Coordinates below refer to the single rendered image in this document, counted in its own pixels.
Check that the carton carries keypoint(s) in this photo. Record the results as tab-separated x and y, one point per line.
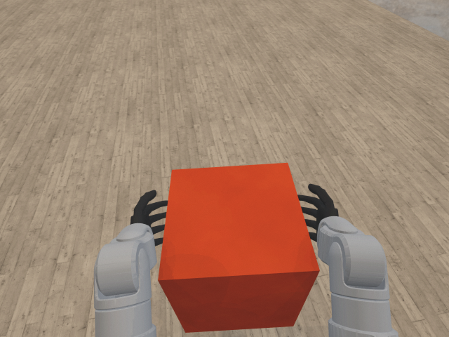
236	250

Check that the robot left forearm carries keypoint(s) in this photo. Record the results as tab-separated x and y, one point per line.
122	284

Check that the robot right forearm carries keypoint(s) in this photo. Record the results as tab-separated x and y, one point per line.
358	280

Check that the robot left hand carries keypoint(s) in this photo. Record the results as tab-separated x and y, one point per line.
142	211

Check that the robot right hand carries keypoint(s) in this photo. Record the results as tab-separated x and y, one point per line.
324	205

